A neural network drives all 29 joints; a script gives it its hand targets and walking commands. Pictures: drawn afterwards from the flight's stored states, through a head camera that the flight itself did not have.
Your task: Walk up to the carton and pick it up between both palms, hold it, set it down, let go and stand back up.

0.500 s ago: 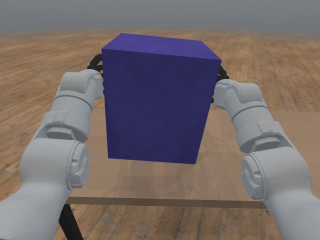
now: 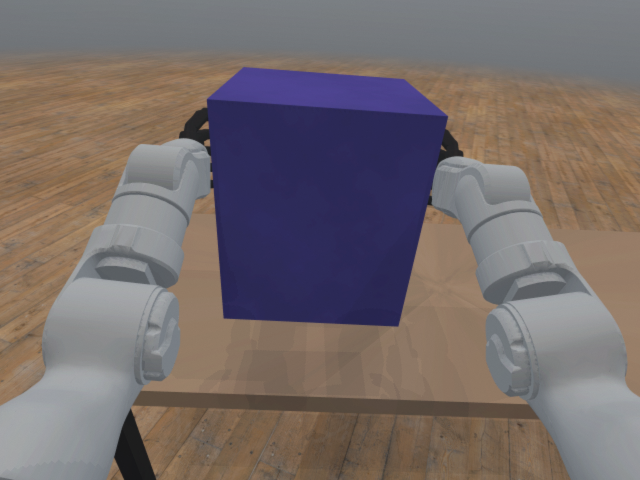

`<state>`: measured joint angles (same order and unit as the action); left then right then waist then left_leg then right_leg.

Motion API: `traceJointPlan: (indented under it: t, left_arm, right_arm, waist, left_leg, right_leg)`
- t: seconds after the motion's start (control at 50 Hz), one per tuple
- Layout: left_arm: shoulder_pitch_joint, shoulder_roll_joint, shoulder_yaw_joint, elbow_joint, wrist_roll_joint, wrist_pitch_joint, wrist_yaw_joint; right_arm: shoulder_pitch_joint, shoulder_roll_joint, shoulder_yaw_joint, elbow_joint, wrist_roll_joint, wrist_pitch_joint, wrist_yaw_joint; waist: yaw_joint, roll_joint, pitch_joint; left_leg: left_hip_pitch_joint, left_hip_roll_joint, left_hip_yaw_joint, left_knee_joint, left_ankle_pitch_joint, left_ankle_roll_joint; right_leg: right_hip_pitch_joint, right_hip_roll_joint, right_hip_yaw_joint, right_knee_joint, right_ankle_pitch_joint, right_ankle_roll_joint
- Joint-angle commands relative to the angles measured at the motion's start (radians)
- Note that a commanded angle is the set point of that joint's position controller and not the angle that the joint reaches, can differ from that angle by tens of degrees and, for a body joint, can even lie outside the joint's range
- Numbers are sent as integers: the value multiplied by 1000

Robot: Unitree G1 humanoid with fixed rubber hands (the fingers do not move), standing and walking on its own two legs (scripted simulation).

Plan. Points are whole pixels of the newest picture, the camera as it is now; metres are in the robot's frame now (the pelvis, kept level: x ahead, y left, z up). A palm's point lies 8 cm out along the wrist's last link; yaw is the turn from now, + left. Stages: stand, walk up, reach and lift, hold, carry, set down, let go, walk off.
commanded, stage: hold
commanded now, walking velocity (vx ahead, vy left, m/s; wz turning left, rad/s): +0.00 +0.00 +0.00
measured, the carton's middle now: (318, 192) +0.40 +0.01 +0.26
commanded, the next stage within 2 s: none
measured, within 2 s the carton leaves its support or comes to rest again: neither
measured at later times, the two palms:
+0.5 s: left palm (196, 158) +0.40 +0.15 +0.31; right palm (449, 183) +0.39 -0.15 +0.29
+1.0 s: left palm (187, 162) +0.39 +0.16 +0.30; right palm (444, 181) +0.38 -0.14 +0.29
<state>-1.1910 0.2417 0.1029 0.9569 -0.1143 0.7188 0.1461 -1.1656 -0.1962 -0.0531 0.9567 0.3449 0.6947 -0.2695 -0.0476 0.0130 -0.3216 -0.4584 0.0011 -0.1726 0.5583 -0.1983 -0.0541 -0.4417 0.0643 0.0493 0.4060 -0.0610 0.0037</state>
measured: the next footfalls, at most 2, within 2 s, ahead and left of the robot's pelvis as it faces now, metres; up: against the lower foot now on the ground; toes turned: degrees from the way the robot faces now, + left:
none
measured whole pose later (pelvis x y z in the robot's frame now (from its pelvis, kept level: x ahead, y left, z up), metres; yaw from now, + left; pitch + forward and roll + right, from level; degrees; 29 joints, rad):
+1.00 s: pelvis -0.01 +0.00 +0.00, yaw +0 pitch +6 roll -2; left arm -1.22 0.26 0.09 1.00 -0.13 0.69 0.15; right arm -1.18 -0.19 -0.07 0.97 0.33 0.68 -0.26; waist -0.05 0.01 -0.32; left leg -0.48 0.00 -0.18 0.57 -0.19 -0.06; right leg -0.47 0.06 0.05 0.42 -0.05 0.00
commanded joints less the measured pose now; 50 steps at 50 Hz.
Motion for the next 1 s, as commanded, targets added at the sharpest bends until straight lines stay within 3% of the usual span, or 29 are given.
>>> traceJointPlan:
  t: [0.0,0.04,0.18,0.24,0.26,0.3,0.32,0.36,0.38,0.44,0.5,0.56,0.58,0.6,0.64,0.68,0.72,0.8,0.84,0.88,0.9,0.98]
  left_arm:
    - [-1169,-937,-175,-464,-177,-140,-109]
    - [-1134,-951,-180,-479,-173,-131,-111]
    - [-1152,-923,-153,-453,-155,-123,-122]
    - [-1135,-900,-132,-429,-158,-130,-125]
    - [-1148,-900,-128,-417,-158,-130,-126]
    - [-1092,-906,-132,-409,-167,-129,-131]
    - [-1100,-889,-114,-405,-156,-130,-132]
    - [-1135,-888,-129,-434,-166,-137,-136]
    - [-1110,-893,-130,-437,-166,-132,-135]
    - [-1102,-879,-108,-376,-165,-134,-142]
    - [-1155,-871,-108,-388,-177,-145,-140]
    - [-1172,-879,-129,-409,-202,-160,-140]
    - [-1146,-881,-131,-410,-199,-158,-136]
    - [-1162,-880,-127,-386,-197,-159,-137]
    - [-1170,-894,-160,-455,-211,-163,-133]
    - [-1144,-904,-149,-416,-196,-155,-127]
    - [-1172,-913,-159,-431,-194,-155,-126]
    - [-1184,-913,-152,-395,-189,-162,-119]
    - [-1191,-916,-158,-439,-192,-165,-114]
    - [-1179,-920,-159,-413,-192,-162,-111]
    - [-1206,-933,-184,-449,-196,-163,-109]
    - [-1185,-929,-157,-408,-171,-153,-112]
  right_arm:
    - [-1322,846,150,-533,217,-102,198]
    - [-1303,857,172,-560,231,-104,195]
    - [-1283,855,148,-508,216,-99,185]
    - [-1328,878,176,-543,228,-102,186]
    - [-1322,875,167,-533,219,-99,185]
    - [-1318,896,189,-585,223,-104,178]
    - [-1308,897,190,-568,223,-99,173]
    - [-1284,892,174,-552,215,-96,171]
    - [-1305,888,190,-584,227,-99,169]
    - [-1331,900,181,-583,214,-100,166]
    - [-1318,913,165,-530,195,-94,170]
    - [-1338,928,168,-574,192,-106,169]
    - [-1347,924,188,-601,206,-107,169]
    - [-1349,906,167,-586,196,-104,170]
    - [-1319,909,179,-590,207,-103,171]
    - [-1333,895,174,-583,209,-101,177]
    - [-1322,872,149,-552,200,-103,181]
    - [-1350,854,132,-525,184,-108,196]
    - [-1334,869,147,-542,200,-111,193]
    - [-1348,856,144,-539,198,-112,197]
    - [-1351,847,139,-535,201,-112,200]
    - [-1317,834,117,-471,189,-111,201]
  waist:
    - [-10,101,-581]
    - [-2,98,-609]
    - [-12,92,-539]
    - [19,38,-546]
    - [11,56,-546]
    - [14,22,-571]
    - [20,17,-561]
    - [-1,32,-552]
    - [8,19,-578]
    - [12,-8,-547]
    - [5,-8,-560]
    - [0,-15,-591]
    - [12,-10,-610]
    - [-1,-12,-600]
    - [-10,22,-629]
    - [0,36,-615]
    - [-18,71,-585]
    - [-10,78,-582]
    - [-6,74,-608]
    - [-5,84,-608]
    - [-14,114,-620]
    - [-23,122,-566]
  left_leg:
    - [122,-39,58,-148,-16,23]
    - [145,-45,67,-131,41,20]
    - [124,-46,67,-142,11,23]
    - [115,-59,79,-133,30,39]
    - [119,-59,82,-137,26,37]
    - [128,-63,89,-117,85,41]
    - [133,-68,93,-114,85,44]
    - [142,-66,89,-113,86,40]
    - [145,-66,83,-108,99,42]
    - [122,-69,93,-114,67,54]
    - [120,-69,91,-118,48,51]
    - [121,-70,97,-106,54,55]
    - [126,-72,94,-99,68,57]
    - [127,-69,91,-109,55,52]
    - [139,-67,84,-104,63,44]
    - [131,-65,81,-110,50,43]
    - [111,-50,67,-130,-12,43]
    - [96,-47,65,-141,-57,44]
    - [110,-48,64,-135,-32,40]
    - [110,-50,68,-129,-20,40]
    - [119,-43,57,-137,-40,33]
    - [88,-37,56,-149,-63,36]
  right_leg:
    - [345,28,-19,-43,-75,17]
    - [381,29,-12,-39,-8,18]
    - [376,26,-14,-52,-52,18]
    - [365,24,-13,-62,-83,24]
    - [364,18,-7,-69,-91,21]
    - [389,19,-3,-70,-50,25]
    - [389,20,-5,-72,-58,27]
    - [384,18,-4,-73,-46,26]
    - [394,24,-2,-67,-32,27]
    - [371,18,-4,-82,-89,33]
    - [356,17,-12,-80,-140,29]
    - [359,15,-7,-81,-128,31]
    - [370,17,-4,-74,-111,32]
    - [360,18,-8,-79,-117,32]
    - [370,21,-10,-66,-91,27]
    - [363,26,-12,-64,-96,26]
    - [349,23,-11,-55,-114,21]
    - [315,25,-23,-54,-174,19]
    - [344,22,-15,-46,-122,22]
    - [338,24,-14,-47,-117,19]
    - [329,28,-17,-40,-118,17]
    - [342,29,-25,-33,-121,19]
